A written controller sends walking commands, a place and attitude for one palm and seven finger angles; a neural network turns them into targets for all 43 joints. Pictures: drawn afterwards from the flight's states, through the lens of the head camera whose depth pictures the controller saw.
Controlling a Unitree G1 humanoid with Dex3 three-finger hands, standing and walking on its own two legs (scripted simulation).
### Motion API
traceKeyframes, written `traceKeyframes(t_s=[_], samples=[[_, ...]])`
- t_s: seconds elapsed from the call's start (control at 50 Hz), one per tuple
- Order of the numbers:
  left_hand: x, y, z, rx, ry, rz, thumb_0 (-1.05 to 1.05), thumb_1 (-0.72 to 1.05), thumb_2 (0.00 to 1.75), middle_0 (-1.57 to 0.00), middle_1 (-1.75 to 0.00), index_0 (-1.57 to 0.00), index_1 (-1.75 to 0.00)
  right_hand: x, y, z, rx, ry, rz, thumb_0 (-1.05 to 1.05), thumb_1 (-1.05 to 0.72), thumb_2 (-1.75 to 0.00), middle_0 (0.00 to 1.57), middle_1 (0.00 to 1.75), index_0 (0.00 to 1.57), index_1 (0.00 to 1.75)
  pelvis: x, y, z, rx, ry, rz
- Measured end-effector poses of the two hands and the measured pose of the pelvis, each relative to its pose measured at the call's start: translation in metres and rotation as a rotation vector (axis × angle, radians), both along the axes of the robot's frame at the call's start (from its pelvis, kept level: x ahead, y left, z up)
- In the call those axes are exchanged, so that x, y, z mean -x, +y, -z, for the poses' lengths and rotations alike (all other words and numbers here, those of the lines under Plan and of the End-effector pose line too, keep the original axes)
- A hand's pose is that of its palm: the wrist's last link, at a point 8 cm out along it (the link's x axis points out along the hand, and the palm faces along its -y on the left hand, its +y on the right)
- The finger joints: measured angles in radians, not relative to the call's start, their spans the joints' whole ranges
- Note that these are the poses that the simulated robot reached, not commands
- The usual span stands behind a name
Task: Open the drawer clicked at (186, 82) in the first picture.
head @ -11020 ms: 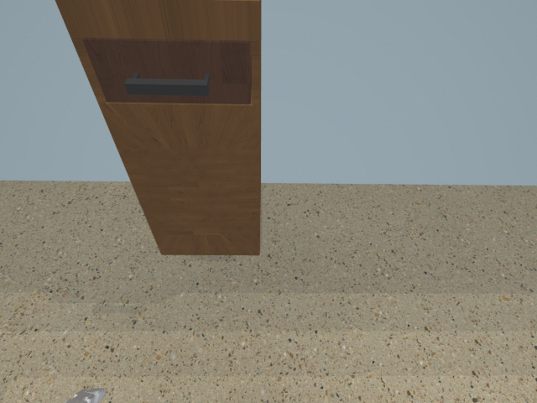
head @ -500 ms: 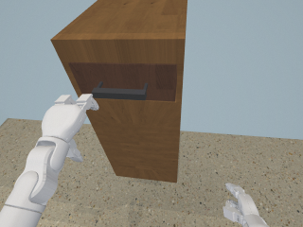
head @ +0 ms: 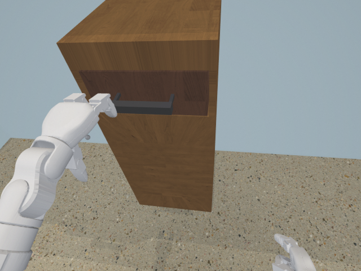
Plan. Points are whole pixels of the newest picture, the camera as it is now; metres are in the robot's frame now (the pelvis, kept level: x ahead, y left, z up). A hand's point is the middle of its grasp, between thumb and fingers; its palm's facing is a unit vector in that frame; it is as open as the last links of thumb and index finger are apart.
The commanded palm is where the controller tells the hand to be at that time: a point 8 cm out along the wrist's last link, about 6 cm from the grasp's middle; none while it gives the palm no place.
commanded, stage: raise the hand with hooked fingers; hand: left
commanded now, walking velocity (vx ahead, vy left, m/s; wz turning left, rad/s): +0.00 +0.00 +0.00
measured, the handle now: (142, 102) +0.55 +0.20 +0.07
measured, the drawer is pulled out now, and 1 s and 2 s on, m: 0.00 0.00 0.00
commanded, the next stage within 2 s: move the hooked fingers above the handle in 0.12 s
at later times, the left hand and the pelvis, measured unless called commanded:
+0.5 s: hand (97, 130) +0.33 +0.22 +0.16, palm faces +0.07 -0.03 -1.00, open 13.8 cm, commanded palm +0.31 +0.23 +0.23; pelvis +0.00 -0.01 +0.00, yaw +1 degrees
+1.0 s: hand (112, 114) +0.40 +0.21 +0.15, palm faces +0.07 -0.04 -1.00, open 13.8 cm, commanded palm +0.37 +0.22 +0.21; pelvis +0.01 -0.01 +0.00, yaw +0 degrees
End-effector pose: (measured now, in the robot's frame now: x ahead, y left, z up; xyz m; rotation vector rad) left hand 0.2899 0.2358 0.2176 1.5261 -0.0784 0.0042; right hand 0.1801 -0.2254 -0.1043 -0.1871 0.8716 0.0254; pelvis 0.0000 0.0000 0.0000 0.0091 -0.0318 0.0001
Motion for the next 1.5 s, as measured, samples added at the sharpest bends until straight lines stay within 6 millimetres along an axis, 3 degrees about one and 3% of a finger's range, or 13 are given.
traceKeyframes(t_s=[0.22, 0.36, 0.52, 0.68, 0.86, 1.1, 1.28, 1.5], samples=[[0.002, 0.009, -0.009, 0.005, -0.078, -0.08, 0.0, -0.5, 0.3, -0.32, -1.2, -0.32, -1.2, -0.002, -0.003, 0.001, -0.002, 0.0, 0.002, 0.02, -0.91, -0.9, 0.2, 0.3, 0.2, 0.3, 0.005, -0.004, 0.0, -0.003, 0.001, -0.005], [-0.003, -0.005, -0.001, -0.004, -0.016, -0.052, 0.0, -0.5, 0.3, -0.32, -1.2, -0.32, -1.2, -0.016, 0.008, -0.004, -0.024, -0.048, -0.018, 0.02, -0.91, -0.9, 0.2, 0.3, 0.2, 0.3, 0.005, -0.006, 0.0, -0.004, 0.0, -0.015], [-0.023, -0.013, 0.0, -0.011, -0.027, -0.011, 0.0, -0.5, 0.3, -0.32, -1.2, -0.33, -1.2, -0.014, 0.007, -0.005, -0.023, -0.041, -0.012, 0.01, -0.91, -0.9, 0.2, 0.3, 0.2, 0.3, 0.004, -0.009, 0.0, -0.003, 0.014, -0.014], [-0.043, -0.009, 0.007, -0.019, 0.005, -0.05, 0.0, -0.49, 0.3, -0.32, -1.2, -0.32, -1.2, 0.005, -0.008, 0.006, 0.0, 0.037, 0.029, 0.01, -0.91, -0.9, 0.2, 0.3, 0.2, 0.3, 0.001, -0.009, 0.0, -0.003, 0.032, -0.013], [-0.065, -0.026, 0.017, -0.014, 0.013, 0.034, 0.0, -0.49, 0.3, -0.32, -1.2, -0.32, -1.2, 0.023, -0.02, 0.013, 0.026, 0.095, 0.086, 0.01, -0.91, -0.9, 0.2, 0.3, 0.2, 0.3, -0.005, -0.007, 0.0, -0.003, 0.056, -0.006], [-0.091, -0.014, 0.021, -0.02, 0.027, -0.043, 0.0, -0.49, 0.3, -0.32, -1.2, -0.32, -1.2, 0.025, -0.02, 0.015, 0.019, 0.125, 0.119, 0.01, -0.91, -0.9, 0.2, 0.3, 0.2, 0.3, -0.012, -0.004, 0.001, -0.002, 0.081, 0.004], [-0.112, -0.032, 0.033, -0.021, 0.048, 0.049, 0.0, -0.49, 0.3, -0.32, -1.2, -0.32, -1.2, 0.021, -0.018, 0.014, 0.044, 0.122, 0.125, 0.01, -0.91, -0.9, 0.2, 0.3, 0.2, 0.3, -0.017, -0.001, 0.002, 0.001, 0.102, -0.005], [-0.154, -0.027, 0.034, -0.035, 0.06, -0.01, 0.0, -0.49, 0.3, -0.32, -1.2, -0.32, -1.2, 0.046, -0.022, 0.023, 0.048, 0.209, 0.18, 0.01, -0.91, -0.9, 0.2, 0.3, 0.2, 0.3, -0.025, 0.001, 0.004, 0.001, 0.145, 0.007]])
